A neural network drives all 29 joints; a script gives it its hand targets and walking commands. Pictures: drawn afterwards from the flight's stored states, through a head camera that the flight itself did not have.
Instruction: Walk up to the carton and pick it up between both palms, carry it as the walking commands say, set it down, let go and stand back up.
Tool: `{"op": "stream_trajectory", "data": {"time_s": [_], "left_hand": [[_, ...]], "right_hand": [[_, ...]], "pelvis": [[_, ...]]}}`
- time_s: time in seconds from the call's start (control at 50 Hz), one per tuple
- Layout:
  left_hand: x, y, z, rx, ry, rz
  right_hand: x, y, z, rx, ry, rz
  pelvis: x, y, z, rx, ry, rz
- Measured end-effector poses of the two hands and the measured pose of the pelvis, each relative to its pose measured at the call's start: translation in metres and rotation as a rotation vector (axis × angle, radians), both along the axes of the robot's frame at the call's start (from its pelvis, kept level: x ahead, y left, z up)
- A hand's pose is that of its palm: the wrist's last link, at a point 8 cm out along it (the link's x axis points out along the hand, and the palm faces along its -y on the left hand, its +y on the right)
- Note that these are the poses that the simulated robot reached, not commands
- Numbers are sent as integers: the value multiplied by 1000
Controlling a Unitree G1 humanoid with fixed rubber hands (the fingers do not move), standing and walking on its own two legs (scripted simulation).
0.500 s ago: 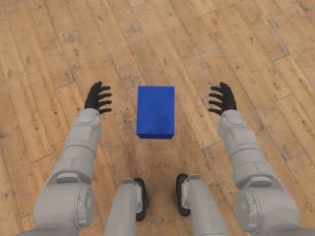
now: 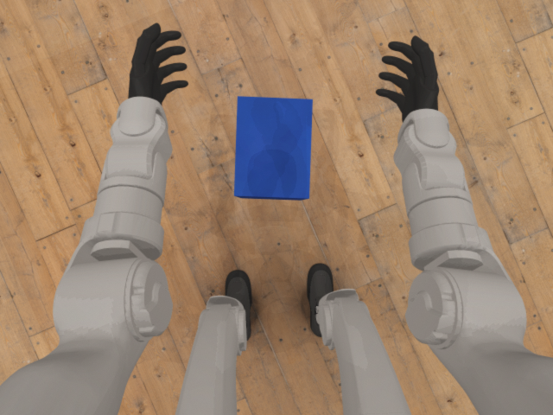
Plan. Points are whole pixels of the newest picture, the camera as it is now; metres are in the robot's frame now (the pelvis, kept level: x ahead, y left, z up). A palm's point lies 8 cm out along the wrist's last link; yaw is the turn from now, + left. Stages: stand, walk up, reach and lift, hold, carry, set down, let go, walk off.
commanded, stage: reach and lift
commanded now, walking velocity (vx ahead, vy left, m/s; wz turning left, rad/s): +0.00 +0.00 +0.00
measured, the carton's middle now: (272, 154) +0.50 +0.00 -0.56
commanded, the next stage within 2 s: none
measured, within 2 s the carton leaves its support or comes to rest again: neither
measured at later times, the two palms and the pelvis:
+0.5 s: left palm (183, 134) +0.50 +0.16 -0.28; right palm (375, 137) +0.48 -0.17 -0.28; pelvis -0.03 +0.00 -0.13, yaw +0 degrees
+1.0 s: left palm (202, 146) +0.50 +0.15 -0.41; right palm (351, 152) +0.48 -0.17 -0.42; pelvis -0.05 +0.00 -0.24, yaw -1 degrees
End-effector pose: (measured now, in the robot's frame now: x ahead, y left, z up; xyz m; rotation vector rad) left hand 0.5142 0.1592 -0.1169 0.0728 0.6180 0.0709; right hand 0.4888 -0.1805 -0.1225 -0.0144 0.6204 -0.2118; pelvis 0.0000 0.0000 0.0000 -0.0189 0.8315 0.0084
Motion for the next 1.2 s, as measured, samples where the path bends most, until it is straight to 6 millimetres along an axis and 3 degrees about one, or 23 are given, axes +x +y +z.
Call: {"op": "stream_trajectory", "data": {"time_s": [0.16,0.28,0.44,0.62,0.72,0.98,1.2], "left_hand": [[-10,-1,-30,-12,40,-2],[-7,-1,-74,4,41,-5],[-18,-2,-147,15,69,9],[-9,-3,-180,12,41,11],[-8,-7,-204,9,66,1],[-12,-8,-289,4,91,6],[-19,-9,-345,8,134,-9]], "right_hand": [[-9,8,-31,14,34,8],[-5,3,-72,-8,36,-1],[-9,5,-138,-5,41,5],[-2,2,-174,-3,16,-1],[-3,6,-199,9,43,10],[-11,13,-290,21,96,15],[-18,7,-345,20,141,23]], "pelvis": [[-6,3,-21,3,23,-5],[-16,4,-59,-2,38,-2],[-24,4,-114,-4,55,-6],[-38,3,-163,-4,24,-2],[-44,3,-185,-5,10,-7],[-53,0,-241,-9,-51,-6],[-57,1,-275,-14,-113,-8]]}}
